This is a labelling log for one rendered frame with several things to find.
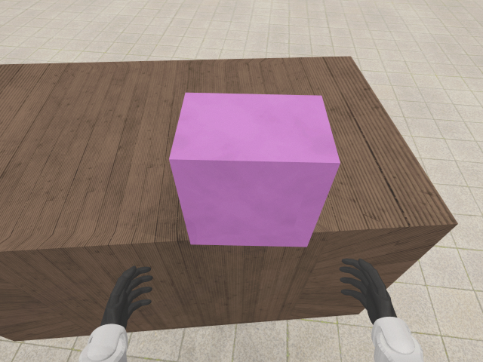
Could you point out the robot right hand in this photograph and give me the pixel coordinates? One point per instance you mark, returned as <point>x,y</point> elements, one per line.
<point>374,296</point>

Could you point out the carton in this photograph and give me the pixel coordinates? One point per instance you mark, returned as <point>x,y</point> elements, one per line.
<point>253,169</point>

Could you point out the right robot forearm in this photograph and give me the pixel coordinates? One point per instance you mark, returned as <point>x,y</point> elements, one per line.
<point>393,341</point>

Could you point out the left robot forearm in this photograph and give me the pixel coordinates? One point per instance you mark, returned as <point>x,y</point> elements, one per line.
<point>107,343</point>

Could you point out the pedestal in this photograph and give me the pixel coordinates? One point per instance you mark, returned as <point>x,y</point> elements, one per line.
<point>87,192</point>

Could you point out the robot left hand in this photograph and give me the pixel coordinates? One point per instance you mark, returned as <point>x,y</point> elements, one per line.
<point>119,306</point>

